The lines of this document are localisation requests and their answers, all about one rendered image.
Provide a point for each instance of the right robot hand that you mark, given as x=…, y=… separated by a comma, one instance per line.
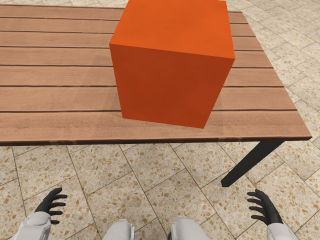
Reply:
x=271, y=215

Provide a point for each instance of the robot left forearm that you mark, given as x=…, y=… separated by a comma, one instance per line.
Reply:
x=36, y=226

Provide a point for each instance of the left robot shin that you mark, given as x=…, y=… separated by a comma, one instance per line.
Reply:
x=123, y=220

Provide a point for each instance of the carton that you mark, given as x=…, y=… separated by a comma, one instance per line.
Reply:
x=171, y=59

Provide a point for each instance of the table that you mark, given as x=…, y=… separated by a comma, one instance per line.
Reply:
x=58, y=87

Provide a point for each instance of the robot right forearm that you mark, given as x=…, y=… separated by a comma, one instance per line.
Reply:
x=279, y=231

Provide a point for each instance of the left robot hand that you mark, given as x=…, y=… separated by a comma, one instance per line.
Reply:
x=48, y=203

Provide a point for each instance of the right robot shin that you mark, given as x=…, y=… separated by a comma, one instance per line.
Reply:
x=181, y=217

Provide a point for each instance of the robot shin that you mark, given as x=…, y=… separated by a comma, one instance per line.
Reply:
x=123, y=220
x=181, y=217

